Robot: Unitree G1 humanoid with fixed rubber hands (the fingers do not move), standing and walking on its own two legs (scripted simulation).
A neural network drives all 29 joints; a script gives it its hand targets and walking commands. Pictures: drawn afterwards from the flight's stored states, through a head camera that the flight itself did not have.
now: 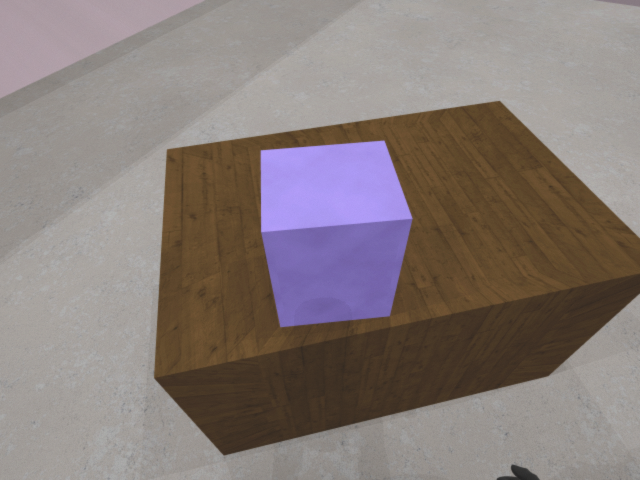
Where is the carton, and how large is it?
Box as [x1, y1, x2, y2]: [261, 141, 412, 326]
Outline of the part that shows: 384,141 261,150 261,233 280,326 389,315 412,218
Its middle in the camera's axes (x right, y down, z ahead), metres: +0.02 -0.01 +0.69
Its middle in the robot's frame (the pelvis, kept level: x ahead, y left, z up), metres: +0.51 +0.00 -0.05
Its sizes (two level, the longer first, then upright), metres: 0.209 0.185 0.267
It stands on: a pedestal, 0.58 m high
